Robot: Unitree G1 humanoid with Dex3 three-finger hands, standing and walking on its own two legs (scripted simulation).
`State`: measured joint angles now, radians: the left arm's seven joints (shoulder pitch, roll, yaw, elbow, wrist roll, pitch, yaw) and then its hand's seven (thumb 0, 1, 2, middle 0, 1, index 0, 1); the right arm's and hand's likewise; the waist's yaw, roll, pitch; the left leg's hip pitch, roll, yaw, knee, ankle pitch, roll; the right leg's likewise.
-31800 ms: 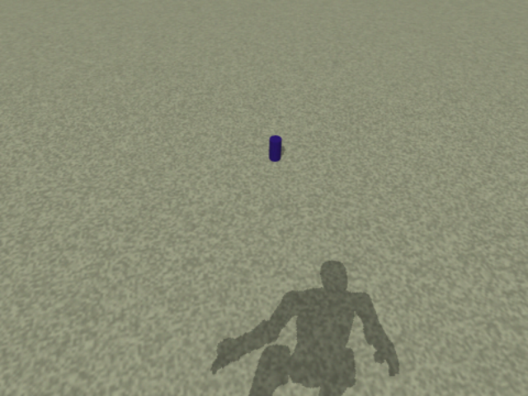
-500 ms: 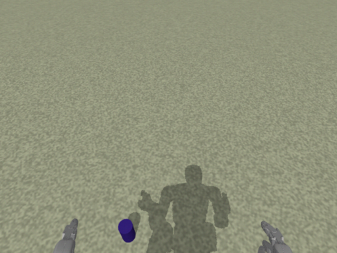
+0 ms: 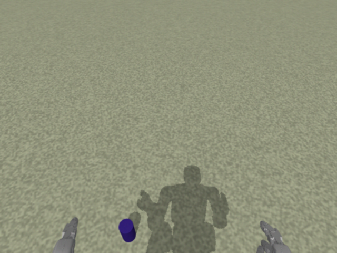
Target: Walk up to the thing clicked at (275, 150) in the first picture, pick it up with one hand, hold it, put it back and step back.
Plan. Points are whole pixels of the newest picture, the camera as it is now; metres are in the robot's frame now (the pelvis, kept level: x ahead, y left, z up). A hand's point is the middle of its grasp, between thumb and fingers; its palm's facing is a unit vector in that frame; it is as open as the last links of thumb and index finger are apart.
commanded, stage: home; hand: left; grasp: from the side
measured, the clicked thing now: (127, 230) +0.42 +0.21 -0.65
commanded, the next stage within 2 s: stand in 0.30 s
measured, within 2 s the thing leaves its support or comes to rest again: neither
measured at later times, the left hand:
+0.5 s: hand out of the picture +0.18 +0.18 -0.05, palm faces +0.11 -0.96 -0.27, open 17.1 cm
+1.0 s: hand out of the picture +0.10 +0.24 -0.11, palm faces -0.02 -0.94 -0.35, open 7.8 cm
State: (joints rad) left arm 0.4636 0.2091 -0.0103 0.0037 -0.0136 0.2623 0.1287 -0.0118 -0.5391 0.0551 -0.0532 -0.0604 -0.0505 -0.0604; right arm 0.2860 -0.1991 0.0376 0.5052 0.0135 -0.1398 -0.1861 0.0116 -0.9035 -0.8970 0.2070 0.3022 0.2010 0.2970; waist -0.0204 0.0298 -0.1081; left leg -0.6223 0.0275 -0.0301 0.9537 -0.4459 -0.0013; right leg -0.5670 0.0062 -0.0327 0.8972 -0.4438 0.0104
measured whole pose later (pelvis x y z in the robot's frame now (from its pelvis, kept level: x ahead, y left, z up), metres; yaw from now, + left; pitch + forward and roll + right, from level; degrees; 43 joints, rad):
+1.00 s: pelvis +0.00 +0.00 +0.03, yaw +0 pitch +0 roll +0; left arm 0.25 0.33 0.02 0.74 0.05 0.01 0.02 0.00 0.81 0.88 -0.20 -0.30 -0.20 -0.30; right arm 0.20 -0.31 -0.04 0.86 -0.05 -0.02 -0.01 0.01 -0.91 -0.90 0.21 0.30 0.20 0.30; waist 0.01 -0.01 0.02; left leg -0.38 -0.01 0.00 0.74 -0.36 0.02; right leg -0.35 -0.03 -0.01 0.73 -0.38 0.02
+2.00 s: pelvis -0.01 +0.00 +0.06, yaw +0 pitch -3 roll +0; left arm 0.14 0.33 0.01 1.16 0.03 -0.01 0.01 0.00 0.90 0.89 -0.20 -0.30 -0.20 -0.30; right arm 0.14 -0.33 -0.01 1.15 -0.02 0.00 0.00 0.00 -0.91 -0.90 0.21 0.30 0.20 0.30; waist 0.00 0.01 0.06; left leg -0.16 0.00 -0.01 0.37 -0.15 0.00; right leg -0.13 -0.02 -0.02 0.37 -0.18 0.02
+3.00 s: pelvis +0.01 +0.00 +0.06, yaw +0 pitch -2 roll +0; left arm 0.10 0.34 0.04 1.11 0.00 0.00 0.00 0.00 0.90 0.89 -0.20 -0.30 -0.20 -0.30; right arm 0.08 -0.35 -0.02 1.11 0.00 0.01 0.01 0.00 -0.91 -0.90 0.21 0.30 0.20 0.30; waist -0.01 0.00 0.09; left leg -0.18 -0.01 -0.01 0.39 -0.19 0.01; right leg -0.14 -0.02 -0.02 0.38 -0.21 0.02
